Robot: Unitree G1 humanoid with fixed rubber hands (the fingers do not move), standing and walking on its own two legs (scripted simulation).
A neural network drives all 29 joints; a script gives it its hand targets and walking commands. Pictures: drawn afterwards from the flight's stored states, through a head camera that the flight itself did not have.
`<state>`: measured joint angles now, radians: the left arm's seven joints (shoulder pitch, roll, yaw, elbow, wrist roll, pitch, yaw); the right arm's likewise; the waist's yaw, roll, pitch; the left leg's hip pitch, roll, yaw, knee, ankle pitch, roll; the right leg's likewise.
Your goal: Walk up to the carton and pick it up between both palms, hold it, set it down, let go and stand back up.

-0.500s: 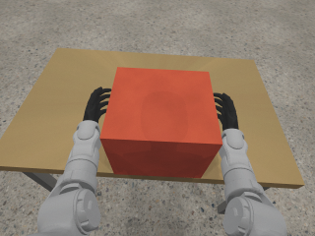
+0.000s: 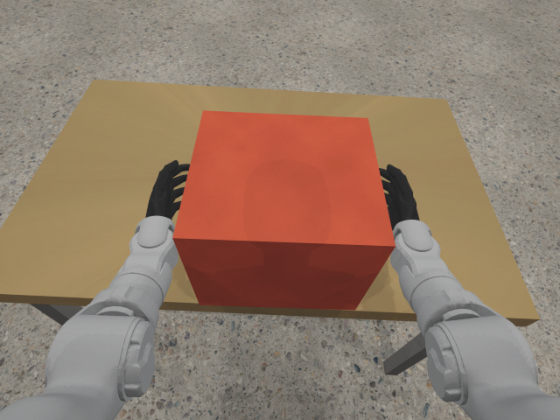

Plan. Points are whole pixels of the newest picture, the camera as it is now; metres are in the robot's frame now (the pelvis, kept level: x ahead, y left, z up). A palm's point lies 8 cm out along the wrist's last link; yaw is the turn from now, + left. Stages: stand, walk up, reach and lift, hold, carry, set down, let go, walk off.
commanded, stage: set down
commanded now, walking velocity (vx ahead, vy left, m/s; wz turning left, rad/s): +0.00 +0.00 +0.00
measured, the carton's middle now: (281, 213) +0.44 +0.02 +0.00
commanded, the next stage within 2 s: none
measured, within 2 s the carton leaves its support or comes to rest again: neither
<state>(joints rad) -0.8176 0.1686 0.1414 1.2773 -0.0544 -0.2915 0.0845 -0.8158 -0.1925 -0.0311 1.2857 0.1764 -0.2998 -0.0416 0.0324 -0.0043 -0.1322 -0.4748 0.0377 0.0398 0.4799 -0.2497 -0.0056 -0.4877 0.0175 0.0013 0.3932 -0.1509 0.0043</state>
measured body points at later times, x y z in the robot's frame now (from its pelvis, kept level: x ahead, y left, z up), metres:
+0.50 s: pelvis -0.05 -0.02 -0.03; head +0.04 -0.01 +0.41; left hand +0.41 +0.24 +0.06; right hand +0.44 -0.24 +0.07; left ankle -0.02 +0.11 -0.74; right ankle +0.01 -0.12 -0.74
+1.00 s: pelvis -0.04 -0.02 -0.01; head +0.00 +0.00 +0.44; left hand +0.42 +0.26 +0.16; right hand +0.44 -0.23 +0.17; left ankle -0.02 +0.11 -0.74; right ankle +0.01 -0.12 -0.74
